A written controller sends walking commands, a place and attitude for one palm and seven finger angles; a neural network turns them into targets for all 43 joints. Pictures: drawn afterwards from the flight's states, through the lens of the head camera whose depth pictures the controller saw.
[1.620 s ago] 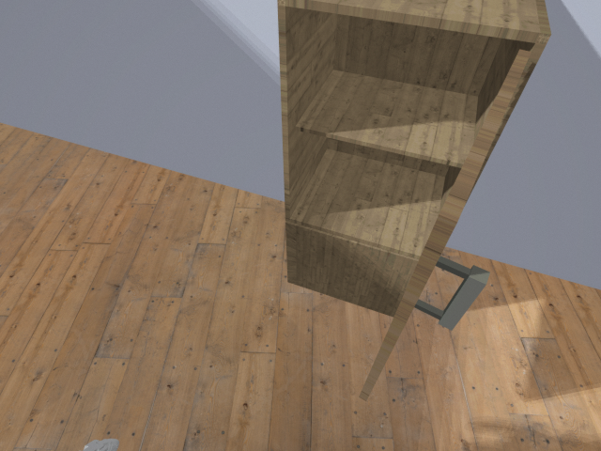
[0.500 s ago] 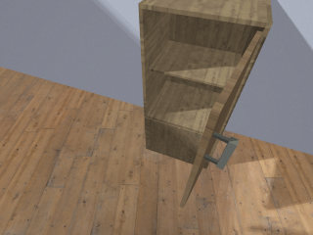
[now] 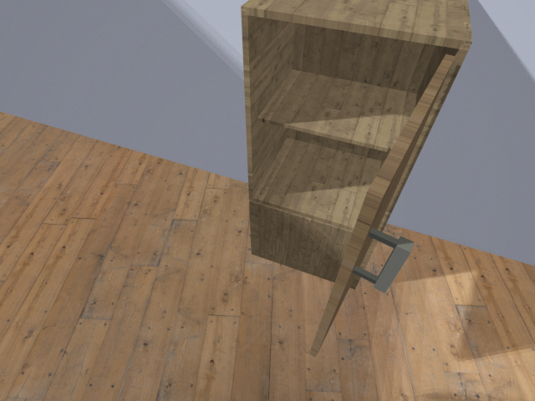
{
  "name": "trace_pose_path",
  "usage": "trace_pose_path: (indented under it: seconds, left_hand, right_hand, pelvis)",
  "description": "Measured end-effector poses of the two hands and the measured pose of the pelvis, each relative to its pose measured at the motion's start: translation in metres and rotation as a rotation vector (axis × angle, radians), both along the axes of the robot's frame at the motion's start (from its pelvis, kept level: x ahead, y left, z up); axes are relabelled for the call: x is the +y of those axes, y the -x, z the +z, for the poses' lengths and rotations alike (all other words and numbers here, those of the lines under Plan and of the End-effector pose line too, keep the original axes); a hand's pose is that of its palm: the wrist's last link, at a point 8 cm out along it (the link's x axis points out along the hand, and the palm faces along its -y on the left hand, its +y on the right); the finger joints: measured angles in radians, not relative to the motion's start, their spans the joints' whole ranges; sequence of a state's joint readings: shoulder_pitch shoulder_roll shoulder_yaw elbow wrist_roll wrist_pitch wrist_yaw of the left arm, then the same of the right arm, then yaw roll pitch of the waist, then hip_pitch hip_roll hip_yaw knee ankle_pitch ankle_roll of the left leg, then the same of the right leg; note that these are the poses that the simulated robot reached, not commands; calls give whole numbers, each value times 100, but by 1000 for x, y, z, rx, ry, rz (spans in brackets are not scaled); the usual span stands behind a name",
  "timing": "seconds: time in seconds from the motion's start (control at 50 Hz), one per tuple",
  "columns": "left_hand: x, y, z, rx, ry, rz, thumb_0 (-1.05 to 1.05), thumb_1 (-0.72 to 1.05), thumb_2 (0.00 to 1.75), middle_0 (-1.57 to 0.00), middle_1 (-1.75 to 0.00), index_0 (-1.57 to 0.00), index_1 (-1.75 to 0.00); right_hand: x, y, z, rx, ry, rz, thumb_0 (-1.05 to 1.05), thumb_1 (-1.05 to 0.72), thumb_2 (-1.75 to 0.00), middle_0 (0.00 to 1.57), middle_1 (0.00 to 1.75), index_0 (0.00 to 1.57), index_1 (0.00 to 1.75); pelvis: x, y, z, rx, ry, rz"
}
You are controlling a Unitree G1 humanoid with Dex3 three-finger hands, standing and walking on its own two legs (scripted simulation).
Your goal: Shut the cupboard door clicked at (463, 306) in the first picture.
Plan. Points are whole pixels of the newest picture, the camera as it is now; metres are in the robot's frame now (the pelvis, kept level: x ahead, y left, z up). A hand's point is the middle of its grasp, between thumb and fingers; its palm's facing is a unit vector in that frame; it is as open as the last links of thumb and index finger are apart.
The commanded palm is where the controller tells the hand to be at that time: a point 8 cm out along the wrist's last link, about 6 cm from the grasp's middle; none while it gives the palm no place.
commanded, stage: walk around to get in front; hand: left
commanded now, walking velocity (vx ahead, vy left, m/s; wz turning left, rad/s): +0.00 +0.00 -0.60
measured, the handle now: (379, 260) +0.33 -0.15 +0.04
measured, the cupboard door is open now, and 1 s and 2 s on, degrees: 79 79 79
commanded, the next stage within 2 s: none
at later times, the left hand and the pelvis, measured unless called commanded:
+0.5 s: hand out of the picture +0.03 +0.16 -0.17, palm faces -0.16 -0.96 -0.25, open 7.4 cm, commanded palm none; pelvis -0.03 -0.03 -0.01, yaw -14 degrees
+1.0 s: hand out of the picture +0.11 +0.19 -0.17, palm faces -0.45 -0.86 -0.25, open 7.4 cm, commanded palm none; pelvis -0.06 +0.03 -0.01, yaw -32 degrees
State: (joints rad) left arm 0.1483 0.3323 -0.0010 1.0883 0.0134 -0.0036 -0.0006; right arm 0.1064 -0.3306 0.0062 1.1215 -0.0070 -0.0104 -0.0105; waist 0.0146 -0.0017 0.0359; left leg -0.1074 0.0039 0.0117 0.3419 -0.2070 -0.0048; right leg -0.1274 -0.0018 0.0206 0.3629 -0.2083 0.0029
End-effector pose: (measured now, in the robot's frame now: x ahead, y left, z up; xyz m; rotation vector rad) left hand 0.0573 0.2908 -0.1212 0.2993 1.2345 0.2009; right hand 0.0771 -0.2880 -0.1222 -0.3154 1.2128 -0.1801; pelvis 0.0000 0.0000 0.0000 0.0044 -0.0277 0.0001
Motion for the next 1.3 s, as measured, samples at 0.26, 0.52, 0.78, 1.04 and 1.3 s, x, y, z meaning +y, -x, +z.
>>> trace_pose_path:
  seconds: [0.26,0.52,0.78,1.04,1.3]
  left_hand:
    - [-41,4,-21,62,42,-80,0,90,90,-20,-30,-20,-30]
    - [-87,21,-13,80,82,-143,0,90,90,-20,-30,-20,-30]
    - [-45,-27,-26,22,89,-290,0,90,90,-20,-30,-20,-30]
    - [-67,-77,-13,13,90,-524,1,91,90,-19,-30,-19,-30]
    - [-173,-84,-4,-65,93,-757,0,90,90,-20,-30,-20,-30]
  right_hand:
    - [14,43,-30,-34,-85,-148,1,-90,-90,20,30,21,30]
    - [4,92,-28,-12,-120,-287,1,-91,-90,20,30,20,30]
    - [29,124,-6,-152,-17,-415,1,-91,-90,20,30,20,30]
    - [81,233,-9,-49,-54,-634,1,-90,-90,20,30,21,30]
    - [84,341,-37,89,-129,-871,1,-91,-90,20,30,20,30]
  pelvis:
    - [-12,17,-19,0,-35,-144]
    - [-25,36,-8,30,-37,-252]
    - [18,50,-15,53,-10,-404]
    - [30,66,-7,23,8,-594]
    - [2,98,-14,28,-19,-752]
